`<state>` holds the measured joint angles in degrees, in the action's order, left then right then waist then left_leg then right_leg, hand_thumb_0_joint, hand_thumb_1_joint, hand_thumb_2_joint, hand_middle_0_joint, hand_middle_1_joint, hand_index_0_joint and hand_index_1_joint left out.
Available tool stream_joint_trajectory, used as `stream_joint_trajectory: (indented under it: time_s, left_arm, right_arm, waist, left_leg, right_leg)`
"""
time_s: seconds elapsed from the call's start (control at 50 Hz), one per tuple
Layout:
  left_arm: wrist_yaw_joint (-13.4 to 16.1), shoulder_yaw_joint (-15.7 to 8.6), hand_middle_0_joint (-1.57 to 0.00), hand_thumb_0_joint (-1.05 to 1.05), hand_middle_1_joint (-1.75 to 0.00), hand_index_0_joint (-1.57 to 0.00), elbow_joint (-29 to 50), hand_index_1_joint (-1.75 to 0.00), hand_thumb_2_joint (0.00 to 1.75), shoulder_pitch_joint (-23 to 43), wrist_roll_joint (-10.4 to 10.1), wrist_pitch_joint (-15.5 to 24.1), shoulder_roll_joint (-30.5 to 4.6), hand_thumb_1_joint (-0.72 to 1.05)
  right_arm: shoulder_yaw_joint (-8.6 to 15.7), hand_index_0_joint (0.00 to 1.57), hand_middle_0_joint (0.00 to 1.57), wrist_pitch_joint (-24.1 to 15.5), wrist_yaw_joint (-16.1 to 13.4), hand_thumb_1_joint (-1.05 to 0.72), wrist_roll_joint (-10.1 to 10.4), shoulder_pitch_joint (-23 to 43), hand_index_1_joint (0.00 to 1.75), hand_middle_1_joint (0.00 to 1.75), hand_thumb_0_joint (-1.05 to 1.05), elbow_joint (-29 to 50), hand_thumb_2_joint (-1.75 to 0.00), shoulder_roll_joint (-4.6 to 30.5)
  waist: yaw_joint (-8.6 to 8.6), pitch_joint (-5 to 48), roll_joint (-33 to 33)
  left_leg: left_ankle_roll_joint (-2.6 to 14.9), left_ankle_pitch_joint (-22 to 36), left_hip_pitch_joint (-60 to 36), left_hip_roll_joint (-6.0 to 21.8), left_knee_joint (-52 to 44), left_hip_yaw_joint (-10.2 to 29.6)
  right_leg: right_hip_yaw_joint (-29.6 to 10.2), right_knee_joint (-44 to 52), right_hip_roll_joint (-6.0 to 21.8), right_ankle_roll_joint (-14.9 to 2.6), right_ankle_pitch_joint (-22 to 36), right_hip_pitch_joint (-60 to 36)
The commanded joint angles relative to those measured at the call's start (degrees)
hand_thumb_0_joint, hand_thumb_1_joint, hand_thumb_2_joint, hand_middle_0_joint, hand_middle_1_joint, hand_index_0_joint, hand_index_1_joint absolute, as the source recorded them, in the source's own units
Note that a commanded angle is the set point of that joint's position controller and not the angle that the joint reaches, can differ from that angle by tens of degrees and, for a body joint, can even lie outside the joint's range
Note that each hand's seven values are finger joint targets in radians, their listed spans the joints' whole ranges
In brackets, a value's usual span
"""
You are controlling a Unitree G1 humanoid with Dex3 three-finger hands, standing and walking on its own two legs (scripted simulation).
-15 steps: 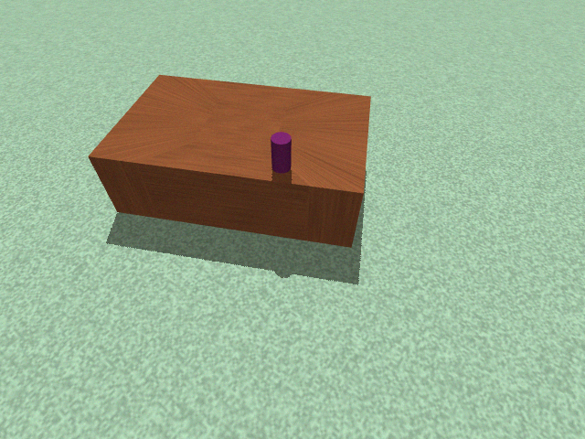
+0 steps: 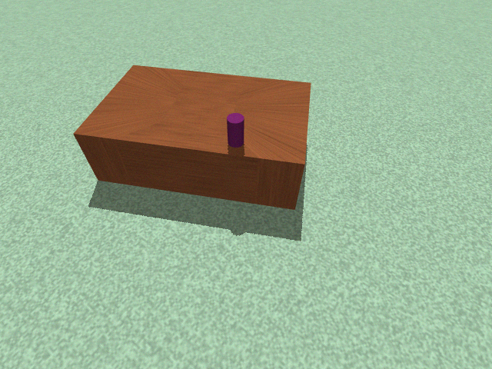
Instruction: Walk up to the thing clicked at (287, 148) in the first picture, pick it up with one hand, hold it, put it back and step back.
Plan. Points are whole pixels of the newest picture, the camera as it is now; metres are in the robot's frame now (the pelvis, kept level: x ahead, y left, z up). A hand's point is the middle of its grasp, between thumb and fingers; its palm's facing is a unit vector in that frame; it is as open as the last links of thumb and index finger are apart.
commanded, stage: stand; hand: left
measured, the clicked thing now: (235, 130) +1.13 +0.04 -0.38
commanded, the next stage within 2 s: walk up in 0.82 s
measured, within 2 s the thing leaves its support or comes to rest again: neither
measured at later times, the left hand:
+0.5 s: hand out of the picture +0.08 +0.25 -0.16, palm faces -0.02 -0.94 -0.34, open 7.4 cm
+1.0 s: hand out of the picture +0.10 +0.26 -0.15, palm faces -0.10 -0.92 -0.37, open 7.4 cm
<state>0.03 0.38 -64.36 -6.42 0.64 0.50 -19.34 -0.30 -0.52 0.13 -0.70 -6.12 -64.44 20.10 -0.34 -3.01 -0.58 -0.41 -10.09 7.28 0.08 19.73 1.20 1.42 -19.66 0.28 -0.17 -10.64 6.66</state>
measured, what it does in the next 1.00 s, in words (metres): lifts its right foot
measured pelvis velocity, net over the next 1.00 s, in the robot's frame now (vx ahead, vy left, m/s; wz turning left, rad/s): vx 0.03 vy -0.02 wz -0.07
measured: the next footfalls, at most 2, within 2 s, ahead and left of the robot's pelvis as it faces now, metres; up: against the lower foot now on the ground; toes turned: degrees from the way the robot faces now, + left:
right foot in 1.10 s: +0.16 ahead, -0.19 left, +0.00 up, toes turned -9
left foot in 1.52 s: +0.38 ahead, +0.05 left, +0.00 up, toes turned -3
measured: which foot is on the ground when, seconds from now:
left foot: down 0.00-1.00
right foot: down 0.00-0.88, up 0.90-1.00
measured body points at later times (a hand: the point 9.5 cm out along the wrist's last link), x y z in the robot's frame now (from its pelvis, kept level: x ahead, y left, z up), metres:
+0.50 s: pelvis +0.01 +0.00 +0.00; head +0.02 +0.00 +0.45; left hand +0.08 +0.30 -0.13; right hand +0.08 -0.30 -0.13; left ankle +0.01 +0.12 -0.75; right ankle +0.00 -0.12 -0.75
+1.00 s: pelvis +0.03 -0.02 -0.01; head +0.04 -0.02 +0.44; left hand +0.11 +0.30 -0.12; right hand +0.07 -0.34 -0.13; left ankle +0.01 +0.12 -0.75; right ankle +0.04 -0.14 -0.72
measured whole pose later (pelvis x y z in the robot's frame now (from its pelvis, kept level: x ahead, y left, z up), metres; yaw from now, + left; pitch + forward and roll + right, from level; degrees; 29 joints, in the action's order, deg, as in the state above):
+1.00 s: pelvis +0.03 -0.02 -0.01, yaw -4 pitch -2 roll +2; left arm -3.6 -3.7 -59.0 -12.3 2.1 0.0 -23.3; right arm 3.9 -3.5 2.0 -2.8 -12.4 -57.7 21.7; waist 0.6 -2.4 1.1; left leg 1.6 -15.1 5.1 0.8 21.4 -2.6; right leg -0.9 -44.5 1.9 -1.4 -24.6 20.4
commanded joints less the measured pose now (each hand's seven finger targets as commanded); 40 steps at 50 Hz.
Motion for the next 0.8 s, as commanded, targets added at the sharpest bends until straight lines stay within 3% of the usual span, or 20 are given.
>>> stream_joint_trajectory:
  time_s: [0.0,0.18,0.38,0.78]
  left_arm:
    - [0.6,-2.4,-0.20,0.00,-0.30,-0.20,3.5,-0.30,0.90,1.9,0.1,1.4,-12.1,0.90]
    - [0.5,-2.6,-0.20,0.00,-0.30,-0.20,3.6,-0.30,0.90,2.0,0.0,1.4,-12.4,0.90]
    - [0.5,-2.6,-0.20,0.00,-0.30,-0.20,3.7,-0.30,0.90,1.7,0.0,1.3,-12.3,0.90]
    - [0.6,-2.8,-0.20,0.00,-0.30,-0.20,3.7,-0.30,0.90,1.8,0.1,1.3,-12.7,0.90]
  right_arm:
    - [2.1,0.20,0.20,-1.3,-0.6,-0.90,0.2,2.1,0.30,0.30,0.00,3.4,-0.90,11.7]
    - [2.0,0.20,0.20,-1.3,-0.6,-0.90,0.2,1.7,0.30,0.30,0.00,3.5,-0.90,11.6]
    - [2.1,0.20,0.20,-1.4,-0.8,-0.90,0.2,1.9,0.30,0.30,0.00,3.6,-0.90,11.9]
    - [2.1,0.20,0.20,-1.4,-0.8,-0.90,0.3,1.9,0.30,0.30,0.00,4.1,-0.90,11.7]
  waist:
    - [0.10,3.5,0.9]
    - [0.26,3.3,0.5]
    - [0.14,5.4,0.1]
    - [0.13,4.3,1.2]
  left_leg:
    - [1.92,5.6,0.3,6.7,-3.3,5.3]
    - [1.70,4.5,0.4,6.6,-3.6,5.3]
    - [2.00,9.6,-1.2,7.0,-2.7,4.9]
    - [2.00,9.1,-2.1,7.2,-3.4,4.9]
  right_leg:
    - [-5.7,3.9,7.0,-1.24,5.3,-0.2]
    - [-6.0,4.3,7.1,-1.34,3.7,-0.3]
    - [-5.7,3.1,7.3,-1.33,9.2,-2.0]
    - [-5.6,3.6,7.3,-1.24,8.2,-1.5]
